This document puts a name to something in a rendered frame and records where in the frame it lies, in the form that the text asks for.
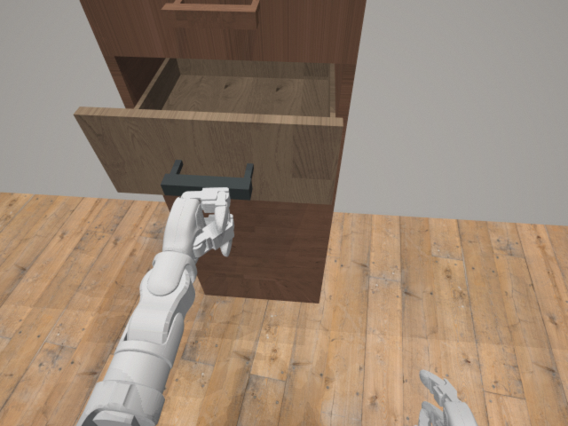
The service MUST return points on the robot right hand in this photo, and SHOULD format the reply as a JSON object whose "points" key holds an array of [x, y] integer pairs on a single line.
{"points": [[455, 412]]}

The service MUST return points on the robot left forearm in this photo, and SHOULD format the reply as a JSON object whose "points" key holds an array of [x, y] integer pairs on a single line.
{"points": [[131, 391]]}

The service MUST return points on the robot left hand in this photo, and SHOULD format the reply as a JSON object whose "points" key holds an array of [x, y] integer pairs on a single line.
{"points": [[186, 222]]}

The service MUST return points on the drawer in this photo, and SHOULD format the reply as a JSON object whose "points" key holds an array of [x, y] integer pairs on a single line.
{"points": [[216, 116]]}

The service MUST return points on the cabinet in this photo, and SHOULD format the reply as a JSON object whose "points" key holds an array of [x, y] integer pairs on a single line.
{"points": [[279, 249]]}

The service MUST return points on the handle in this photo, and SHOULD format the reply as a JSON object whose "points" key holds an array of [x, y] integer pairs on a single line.
{"points": [[175, 184], [219, 16]]}

